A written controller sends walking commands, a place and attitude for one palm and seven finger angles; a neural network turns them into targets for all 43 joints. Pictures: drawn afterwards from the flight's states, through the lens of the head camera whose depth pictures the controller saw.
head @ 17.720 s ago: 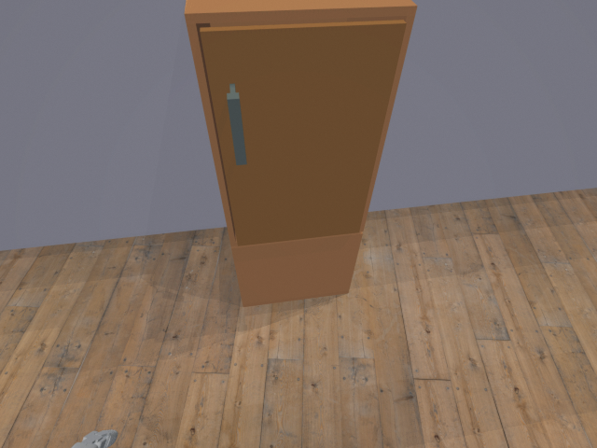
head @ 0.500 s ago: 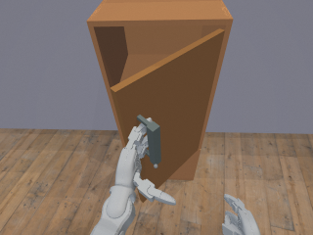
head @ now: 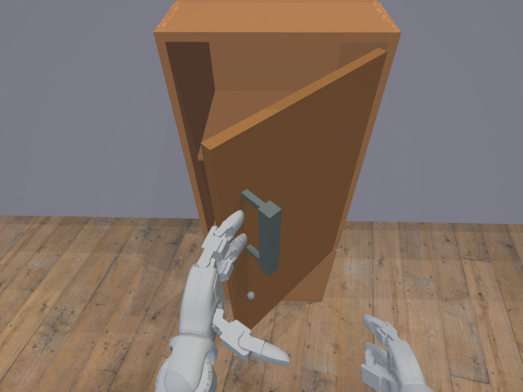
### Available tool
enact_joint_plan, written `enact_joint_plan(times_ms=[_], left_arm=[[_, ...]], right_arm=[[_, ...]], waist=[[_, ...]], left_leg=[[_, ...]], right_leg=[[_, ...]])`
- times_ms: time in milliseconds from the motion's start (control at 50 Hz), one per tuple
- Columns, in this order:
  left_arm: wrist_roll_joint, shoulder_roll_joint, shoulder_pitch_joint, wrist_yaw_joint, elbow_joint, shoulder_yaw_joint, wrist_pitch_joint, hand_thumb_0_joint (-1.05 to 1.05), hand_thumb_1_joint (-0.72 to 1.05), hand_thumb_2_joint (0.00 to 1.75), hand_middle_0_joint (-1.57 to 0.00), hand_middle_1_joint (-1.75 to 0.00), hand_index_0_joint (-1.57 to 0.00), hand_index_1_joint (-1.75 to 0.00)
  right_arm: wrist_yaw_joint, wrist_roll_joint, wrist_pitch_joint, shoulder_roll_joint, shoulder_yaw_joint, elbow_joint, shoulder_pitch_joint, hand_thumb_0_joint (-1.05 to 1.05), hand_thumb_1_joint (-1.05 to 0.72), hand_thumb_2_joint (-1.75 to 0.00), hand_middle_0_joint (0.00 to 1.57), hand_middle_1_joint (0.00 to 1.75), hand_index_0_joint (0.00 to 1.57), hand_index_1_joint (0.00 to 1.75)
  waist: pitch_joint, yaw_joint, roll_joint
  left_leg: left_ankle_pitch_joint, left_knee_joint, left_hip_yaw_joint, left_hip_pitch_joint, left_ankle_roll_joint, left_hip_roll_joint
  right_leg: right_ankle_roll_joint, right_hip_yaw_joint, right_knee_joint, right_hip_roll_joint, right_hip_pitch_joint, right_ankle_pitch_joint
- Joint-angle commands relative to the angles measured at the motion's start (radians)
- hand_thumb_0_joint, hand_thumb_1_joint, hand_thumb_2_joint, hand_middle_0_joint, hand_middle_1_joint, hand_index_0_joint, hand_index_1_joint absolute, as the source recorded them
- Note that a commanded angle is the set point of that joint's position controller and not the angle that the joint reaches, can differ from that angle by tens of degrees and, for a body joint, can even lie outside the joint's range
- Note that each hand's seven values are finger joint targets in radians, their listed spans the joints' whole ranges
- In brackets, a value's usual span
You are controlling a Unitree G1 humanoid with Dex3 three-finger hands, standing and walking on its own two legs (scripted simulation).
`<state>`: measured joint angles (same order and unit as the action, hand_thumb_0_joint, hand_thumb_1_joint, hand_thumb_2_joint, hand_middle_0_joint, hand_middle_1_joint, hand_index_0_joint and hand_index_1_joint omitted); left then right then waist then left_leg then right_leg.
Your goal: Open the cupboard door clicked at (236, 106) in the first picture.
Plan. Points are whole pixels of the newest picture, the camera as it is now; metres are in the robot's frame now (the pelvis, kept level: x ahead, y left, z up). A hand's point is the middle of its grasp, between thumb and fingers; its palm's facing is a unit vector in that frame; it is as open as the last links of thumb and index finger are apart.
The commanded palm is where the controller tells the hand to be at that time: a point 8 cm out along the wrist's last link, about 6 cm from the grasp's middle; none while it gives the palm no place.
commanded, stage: slide the hand sideways off the handle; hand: left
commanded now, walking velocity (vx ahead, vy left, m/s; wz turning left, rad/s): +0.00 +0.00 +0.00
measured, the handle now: (259, 234) +0.33 +0.03 +0.09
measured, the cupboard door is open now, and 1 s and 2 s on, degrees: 46 45 45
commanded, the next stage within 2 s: draw the hand back to the body in 0.42 s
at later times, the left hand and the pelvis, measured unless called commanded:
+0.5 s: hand (210, 327) +0.18 +0.08 +0.10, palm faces +0.02 -1.00 +0.00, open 16.3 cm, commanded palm +0.15 +0.12 +0.10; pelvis +0.01 -0.02 -0.01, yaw +2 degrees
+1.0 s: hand (151, 315) +0.18 +0.14 +0.13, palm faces +0.04 -1.00 -0.06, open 16.3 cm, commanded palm +0.15 +0.19 +0.14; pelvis +0.01 -0.01 +0.00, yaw +2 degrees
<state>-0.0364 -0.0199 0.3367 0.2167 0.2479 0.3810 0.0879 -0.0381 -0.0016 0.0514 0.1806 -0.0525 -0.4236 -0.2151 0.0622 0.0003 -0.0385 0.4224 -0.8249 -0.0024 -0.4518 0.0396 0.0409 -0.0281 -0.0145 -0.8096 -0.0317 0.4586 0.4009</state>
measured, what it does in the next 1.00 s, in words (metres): stands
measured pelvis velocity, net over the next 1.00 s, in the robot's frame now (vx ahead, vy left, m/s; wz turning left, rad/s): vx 0.01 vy -0.01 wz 0.03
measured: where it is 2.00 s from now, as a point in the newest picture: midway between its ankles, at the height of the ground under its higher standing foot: outside the picture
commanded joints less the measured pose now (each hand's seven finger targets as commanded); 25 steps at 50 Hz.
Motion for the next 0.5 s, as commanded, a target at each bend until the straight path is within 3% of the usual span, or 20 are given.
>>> enact_joint_plan(times_ms=[0, 100, 260, 320, 380, 480], left_arm=[[-0.006, 0.048, -0.041, -0.003, 0.297, -0.036, 0.076, 0.0, -0.5, 0.3, -0.15, -0.3, -0.15, -0.3], [-0.004, 0.004, 0.036, -0.04, 0.336, -0.065, 0.096, 0.0, -0.5, 0.3, -0.15, -0.3, -0.15, -0.3], [0.06, -0.073, 0.213, -0.121, 0.393, -0.168, 0.131, 0.0, -0.5, 0.3, -0.15, -0.3, -0.15, -0.3], [0.086, -0.071, 0.27, -0.171, 0.453, -0.159, 0.16, 0.0, -0.5, 0.3, -0.15, -0.3, -0.15, -0.3], [0.109, -0.094, 0.31, -0.214, 0.452, -0.186, 0.179, 0.0, -0.5, 0.3, -0.15, -0.3, -0.15, -0.3], [0.122, -0.106, 0.307, -0.237, 0.463, -0.204, 0.204, 0.0, -0.5, 0.3, -0.15, -0.3, -0.15, -0.3]], right_arm=[[0.013, 0.003, -0.063, 0.093, 0.046, 0.191, 0.11, 0.0, -0.9, -0.9, 0.2, 0.3, 0.2, 0.3], [0.019, 0.003, -0.075, 0.098, 0.045, 0.204, 0.092, 0.0, -0.9, -0.9, 0.2, 0.3, 0.2, 0.3], [0.036, 0.005, -0.114, 0.107, 0.048, 0.215, 0.056, 0.0, -0.9, -0.9, 0.2, 0.3, 0.2, 0.3], [0.037, 0.008, -0.143, 0.112, 0.052, 0.218, 0.039, 0.0, -0.9, -0.9, 0.2, 0.3, 0.2, 0.3], [0.044, 0.008, -0.169, 0.121, 0.056, 0.215, 0.024, 0.0, -0.9, -0.9, 0.2, 0.3, 0.2, 0.3], [0.051, 0.01, -0.2, 0.125, 0.061, 0.216, 0.014, 0.0, -0.9, -0.9, 0.2, 0.3, 0.2, 0.3]], waist=[[0.132, 0.015, 0.073], [0.116, 0.012, 0.059], [0.138, 0.017, 0.105], [0.148, 0.003, 0.058], [0.131, -0.009, 0.102], [0.138, -0.008, 0.076]], left_leg=[[-0.19, 0.129, -0.045, 0.049, -0.013, -0.025], [-0.188, 0.112, -0.047, 0.026, -0.012, -0.02], [-0.206, 0.073, -0.034, -0.024, -0.005, -0.009], [-0.221, 0.051, -0.033, -0.025, -0.005, -0.01], [-0.197, 0.028, -0.039, -0.067, -0.006, -0.007], [-0.165, 0.002, -0.04, -0.095, -0.006, -0.001]], right_leg=[[-0.017, -0.021, 0.11, 0.01, -0.048, -0.191], [-0.016, -0.016, 0.097, 0.012, -0.035, -0.202], [0.004, 0.018, 0.102, 0.023, -0.075, -0.291], [0.016, 0.022, 0.084, 0.03, -0.056, -0.343], [0.03, 0.041, 0.087, 0.039, -0.043, -0.345], [0.027, 0.047, 0.076, 0.041, -0.005, -0.264]])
